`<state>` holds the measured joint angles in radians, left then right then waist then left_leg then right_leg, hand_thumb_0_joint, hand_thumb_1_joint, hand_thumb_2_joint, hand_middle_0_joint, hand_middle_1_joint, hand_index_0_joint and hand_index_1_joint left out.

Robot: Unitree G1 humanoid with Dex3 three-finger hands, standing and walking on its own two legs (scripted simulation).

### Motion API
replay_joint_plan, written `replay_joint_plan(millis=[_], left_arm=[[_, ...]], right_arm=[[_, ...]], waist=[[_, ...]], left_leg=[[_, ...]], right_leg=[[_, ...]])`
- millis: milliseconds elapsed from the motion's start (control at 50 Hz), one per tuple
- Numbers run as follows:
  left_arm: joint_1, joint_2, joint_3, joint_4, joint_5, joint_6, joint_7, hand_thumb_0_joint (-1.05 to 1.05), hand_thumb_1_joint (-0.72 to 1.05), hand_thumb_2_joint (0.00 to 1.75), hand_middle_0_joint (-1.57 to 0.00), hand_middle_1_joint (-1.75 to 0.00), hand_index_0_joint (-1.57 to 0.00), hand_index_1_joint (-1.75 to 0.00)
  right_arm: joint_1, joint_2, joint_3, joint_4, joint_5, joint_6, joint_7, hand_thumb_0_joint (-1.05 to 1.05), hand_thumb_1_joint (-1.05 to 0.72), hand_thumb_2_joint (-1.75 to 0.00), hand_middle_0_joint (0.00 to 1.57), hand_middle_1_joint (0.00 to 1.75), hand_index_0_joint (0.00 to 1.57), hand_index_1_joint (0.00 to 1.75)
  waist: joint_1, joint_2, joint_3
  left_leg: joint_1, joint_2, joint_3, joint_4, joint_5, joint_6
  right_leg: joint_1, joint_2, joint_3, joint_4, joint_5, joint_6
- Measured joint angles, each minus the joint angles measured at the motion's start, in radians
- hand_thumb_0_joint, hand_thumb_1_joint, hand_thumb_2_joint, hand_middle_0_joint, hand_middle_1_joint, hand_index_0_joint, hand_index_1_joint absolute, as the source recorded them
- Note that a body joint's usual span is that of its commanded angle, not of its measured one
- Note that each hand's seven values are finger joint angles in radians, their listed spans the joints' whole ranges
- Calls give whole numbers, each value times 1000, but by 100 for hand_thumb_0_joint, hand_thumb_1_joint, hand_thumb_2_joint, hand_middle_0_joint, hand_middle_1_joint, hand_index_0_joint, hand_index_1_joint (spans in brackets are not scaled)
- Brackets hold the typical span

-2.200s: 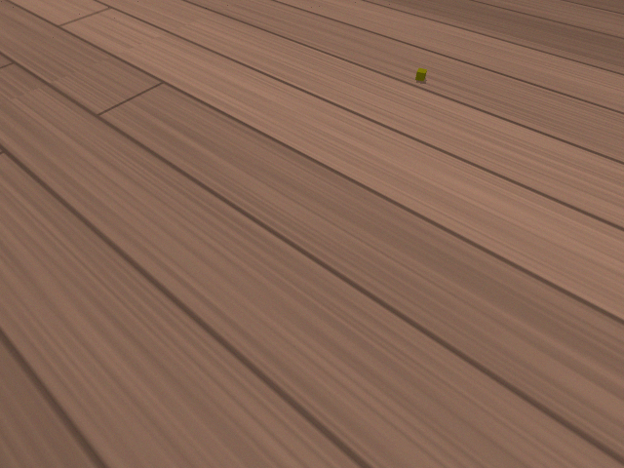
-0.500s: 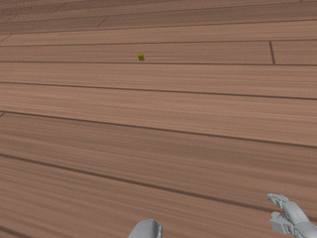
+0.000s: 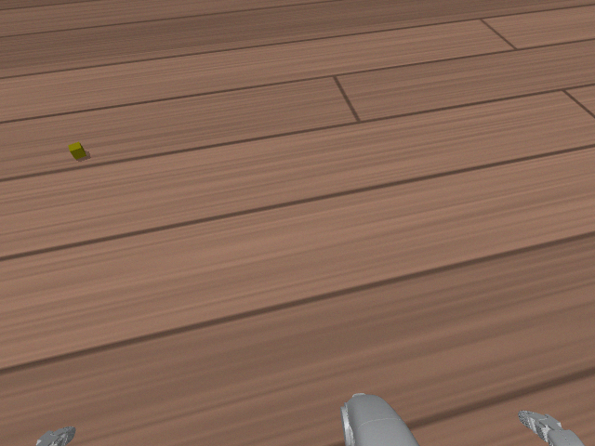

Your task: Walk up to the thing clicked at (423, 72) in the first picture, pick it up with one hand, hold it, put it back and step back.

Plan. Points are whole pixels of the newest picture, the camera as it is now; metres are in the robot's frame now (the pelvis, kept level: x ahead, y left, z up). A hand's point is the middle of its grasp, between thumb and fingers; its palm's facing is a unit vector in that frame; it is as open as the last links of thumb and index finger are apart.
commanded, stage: walk up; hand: left
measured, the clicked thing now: (77, 150) +1.58 +0.95 -0.75
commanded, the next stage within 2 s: none
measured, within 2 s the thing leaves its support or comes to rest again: neither
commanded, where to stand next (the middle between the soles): +1.13 +1.12 m, yaw -55 degrees
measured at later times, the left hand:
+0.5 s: hand (57, 309) +0.40 +0.42 -0.15, palm faces -0.20 -0.83 -0.51, open 7.4 cm
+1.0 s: hand (49, 173) +0.76 +0.53 -0.14, palm faces -0.43 -0.69 -0.58, open 7.4 cm
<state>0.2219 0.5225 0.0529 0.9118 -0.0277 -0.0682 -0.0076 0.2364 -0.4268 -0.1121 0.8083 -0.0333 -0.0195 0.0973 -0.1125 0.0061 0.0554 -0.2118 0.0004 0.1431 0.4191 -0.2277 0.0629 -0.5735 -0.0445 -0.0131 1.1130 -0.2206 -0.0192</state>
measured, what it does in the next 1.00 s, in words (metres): walks ahead, turning right: right foot, then left foot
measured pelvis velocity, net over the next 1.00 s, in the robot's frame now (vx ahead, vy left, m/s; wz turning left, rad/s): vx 0.54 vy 0.29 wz -0.44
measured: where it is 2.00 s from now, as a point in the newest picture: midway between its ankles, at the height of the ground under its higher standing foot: (129, 270)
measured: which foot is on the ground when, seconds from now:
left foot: down 0.00-0.24, up 0.26-0.56, down 0.58-1.00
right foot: up 0.00-0.20, down 0.22-0.62, up 0.64-0.98, down 1.00-1.00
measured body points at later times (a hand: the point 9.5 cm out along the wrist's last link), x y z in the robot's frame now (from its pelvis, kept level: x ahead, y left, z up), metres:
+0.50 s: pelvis +0.32 +0.14 -0.03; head +0.33 +0.10 +0.42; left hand +0.41 +0.46 -0.11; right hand +0.44 -0.21 -0.11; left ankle +0.50 +0.32 -0.69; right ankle +0.28 -0.05 -0.74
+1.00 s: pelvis +0.54 +0.29 -0.03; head +0.54 +0.24 +0.42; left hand +0.78 +0.56 -0.10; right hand +0.41 -0.02 -0.16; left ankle +0.54 +0.34 -0.74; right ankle +0.58 +0.18 -0.75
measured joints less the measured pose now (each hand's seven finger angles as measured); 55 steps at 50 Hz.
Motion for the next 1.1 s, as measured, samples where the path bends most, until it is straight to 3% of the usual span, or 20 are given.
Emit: replay_joint_plan(millis=[100, 180, 240, 300, 340, 380, 440, 520, 560, 580, 600, 620, 660, 700, 760, 880, 980, 1020, 1060, 1100], left_arm=[[-24, -4, 12, 0, 5, 33, -9, 0, 90, 90, -20, -30, -20, -30], [-52, -37, 6, -22, -1, 33, -13, 0, 90, 90, -20, -30, -20, -30], [-61, -66, 10, -54, 1, 15, 4, 0, 90, 90, -20, -30, -20, -30], [-44, -87, 2, -97, 11, 7, 45, 0, 90, 90, -20, -30, -20, -30], [-18, -98, -8, -98, 4, 10, 76, 0, 90, 90, -20, -30, -20, -30], [32, -114, -15, -82, 2, 1, 93, 0, 90, 90, -20, -30, -20, -30], [103, -138, -22, -33, 21, -16, 85, 0, 90, 90, -21, -30, -20, -30], [145, -136, -26, 11, 50, -28, 64, 1, 89, 90, -21, -30, -21, -30], [156, -112, -18, 16, 60, -26, 63, 1, 89, 90, -21, -30, -21, -30], [162, -95, -12, 19, 64, -22, 64, 1, 89, 90, -21, -30, -21, -30], [159, -70, -4, 24, 68, -16, 68, 1, 89, 90, -21, -30, -21, -30], [146, -42, 7, 30, 71, -8, 76, 1, 89, 90, -21, -30, -21, -30], [113, -10, 25, 40, 64, 12, 97, 1, 89, 90, -21, -30, -21, -30], [80, 3, 23, 48, 52, 19, 113, 1, 90, 90, -20, -30, -20, -30], [50, 1, 17, 52, 28, 16, 102, 1, 90, 90, -20, -30, -20, -30], [49, -45, 0, 49, 22, 20, 85, 0, 90, 90, -20, -30, -20, -30], [54, -84, -3, 36, 21, 12, 83, 0, 90, 90, -20, -30, -20, -30], [55, -88, 7, 17, 28, -2, 91, 0, 90, 90, -20, -30, -20, -30], [43, -91, 6, -5, 31, 1, 103, 0, 90, 90, -21, -30, -21, -30], [35, -95, 3, -18, 26, 6, 114, 0, 90, 90, -21, -30, -21, -30]], right_arm=[[89, -30, -20, 2, -13, 4, 4, 1, -91, -90, 21, 30, 20, 30], [116, -37, -25, -10, -27, 21, 6, 1, -91, -90, 21, 30, 20, 30], [111, -14, -22, -8, -33, 36, -6, 1, -91, -90, 21, 30, 20, 30], [79, 31, 9, -28, -28, 58, -17, 1, -91, -90, 20, 30, 20, 30], [55, 45, 33, -41, -30, 61, -13, 1, -91, -90, 21, 30, 20, 30], [11, 36, 45, -63, -32, 55, -3, 1, -91, -90, 21, 30, 20, 30], [-67, -9, 36, -132, -30, 43, 22, 1, -91, -90, 21, 30, 20, 30], [-140, -59, 1, -184, -11, 37, 53, 1, -91, -90, 21, 30, 20, 30], [-142, -70, -13, -184, -9, 40, 61, 0, -91, -90, 21, 30, 20, 30], [-136, -72, -18, -180, -12, 42, 62, 0, -91, -90, 21, 30, 20, 30], [-130, -62, -23, -170, -17, 42, 59, 0, -91, -90, 21, 30, 20, 30], [-127, -43, -23, -159, -24, 40, 53, 0, -91, -90, 21, 30, 20, 30], [-109, -16, -5, -141, -31, 28, 38, 0, -91, -90, 20, 30, 20, 30], [-81, 16, 9, -106, -26, 33, 23, 0, -91, -90, 21, 30, 20, 30], [-27, 48, 22, -65, -31, 50, 8, 0, -91, -90, 21, 30, 20, 30], [58, 15, 2, -40, -48, 56, -14, 1, -90, -90, 21, 30, 20, 30], [88, -19, -10, -40, -52, 83, -20, 1, -90, -90, 21, 30, 20, 30], [78, -20, -7, -33, -47, 97, -20, 1, -91, -90, 21, 30, 20, 30], [61, -10, 1, -29, -51, 115, -22, 1, -91, -90, 21, 30, 20, 30], [47, 0, 12, -28, -52, 125, -17, 1, -91, -90, 21, 30, 20, 30]], waist=[[-28, 9, -41], [-37, 49, -36], [-5, 90, -17], [38, 106, 7], [68, 98, 9], [97, 97, 11], [109, 121, 16], [118, 140, 21], [127, 135, 7], [129, 128, -6], [123, 98, -14], [118, 52, -6], [112, 19, 16], [97, 8, 29], [60, -16, 26], [-9, 7, 20], [-30, 61, 4], [-5, 97, 8], [13, 136, 21], [37, 149, 22]], left_leg=[[167, -66, 72, -62, -100, 29], [244, -93, 105, -25, -221, 34], [186, -47, 98, 269, -316, -26], [-60, -53, -97, 804, -336, -143], [-216, -30, -186, 1001, -281, -162], [-327, 28, -244, 982, -196, -140], [-433, 113, -313, 770, -88, -88], [-442, 168, -290, 457, 93, -61], [-397, 174, -252, 368, 143, -55], [-366, 169, -233, 345, 103, -60], [-354, 148, -210, 359, 3, -103], [-354, 120, -177, 398, -38, -117], [-354, 118, -138, 461, -79, -117], [-320, 123, -114, 440, -89, -96], [-238, 96, -61, 314, -58, -65], [-103, 23, 44, 178, -64, 4], [-58, -10, 109, 234, -161, 35], [-102, 9, 81, 385, -233, -1], [-192, 7, -37, 594, -264, -74], [-279, 11, -109, 756, -255, -108]], right_leg=[[-54, -31, -59, -233, 57, 15], [-6, -32, -138, -414, 129, -2], [87, 18, -169, -468, 52, -54], [107, 29, -174, -381, -36, -58], [161, 20, -166, -389, -68, -54], [221, 13, -130, -421, -77, -20], [282, -7, -70, -461, -90, 37], [320, -55, 3, -473, -132, 75], [325, -79, 34, -451, -174, 79], [320, -94, 50, -429, -202, 79], [308, -124, 70, -392, -235, 63], [281, -160, 101, -327, -248, 31], [183, -118, 155, -95, -311, -12], [87, -58, 114, 86, -287, -39], [-11, -22, 40, 116, -183, -37], [-39, -5, -71, -105, -126, 3], [90, 5, -122, -377, -3, -22], [133, 33, -118, -412, -40, -51], [142, 48, -130, -378, -63, -48], [159, 42, -123, -375, -71, -46]])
